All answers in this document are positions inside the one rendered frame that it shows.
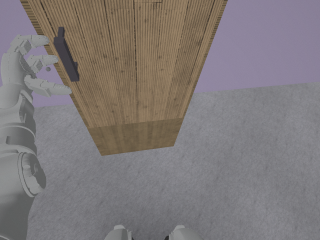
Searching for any robot left hand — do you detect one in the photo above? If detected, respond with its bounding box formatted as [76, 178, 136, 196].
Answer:
[0, 34, 72, 98]

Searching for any left robot forearm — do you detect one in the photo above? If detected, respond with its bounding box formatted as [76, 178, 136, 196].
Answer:
[0, 84, 37, 158]

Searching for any handle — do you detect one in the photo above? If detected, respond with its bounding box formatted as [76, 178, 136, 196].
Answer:
[53, 26, 80, 82]

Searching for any robot left thigh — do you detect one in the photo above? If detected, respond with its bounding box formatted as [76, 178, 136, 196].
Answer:
[104, 228, 133, 240]

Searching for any robot left shin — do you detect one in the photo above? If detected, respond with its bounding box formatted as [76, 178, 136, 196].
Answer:
[113, 224, 125, 230]

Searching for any left robot upper arm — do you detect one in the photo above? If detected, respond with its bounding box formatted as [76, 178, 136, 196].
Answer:
[0, 152, 46, 240]

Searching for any cupboard door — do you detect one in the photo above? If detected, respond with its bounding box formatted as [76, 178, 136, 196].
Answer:
[27, 0, 224, 128]

